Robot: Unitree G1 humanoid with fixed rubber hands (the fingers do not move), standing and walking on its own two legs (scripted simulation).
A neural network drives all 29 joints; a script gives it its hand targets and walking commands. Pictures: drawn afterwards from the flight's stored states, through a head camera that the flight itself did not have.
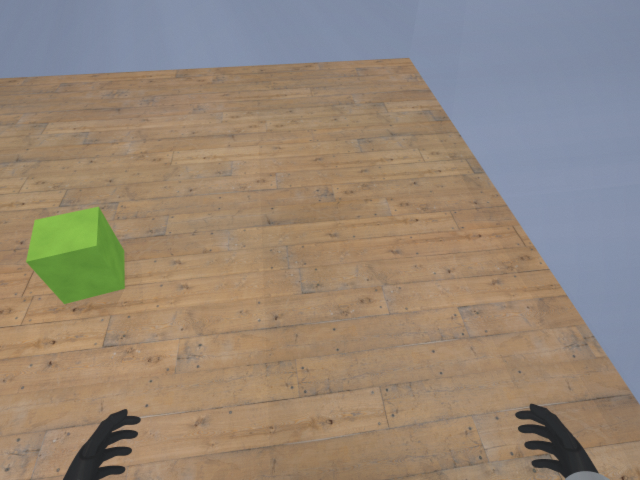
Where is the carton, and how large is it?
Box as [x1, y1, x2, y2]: [26, 207, 124, 303]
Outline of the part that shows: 98,207 37,219 34,221 26,261 64,303 124,288 123,249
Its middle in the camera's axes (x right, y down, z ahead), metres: -0.88 +0.07 +1.41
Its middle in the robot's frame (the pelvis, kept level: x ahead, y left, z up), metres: +0.97 +0.88 -0.62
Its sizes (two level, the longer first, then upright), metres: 0.210 0.200 0.250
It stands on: the floor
